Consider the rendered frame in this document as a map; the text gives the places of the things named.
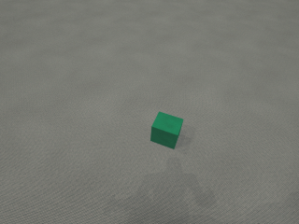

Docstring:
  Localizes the carton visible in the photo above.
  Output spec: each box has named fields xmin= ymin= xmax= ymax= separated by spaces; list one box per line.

xmin=150 ymin=111 xmax=183 ymax=149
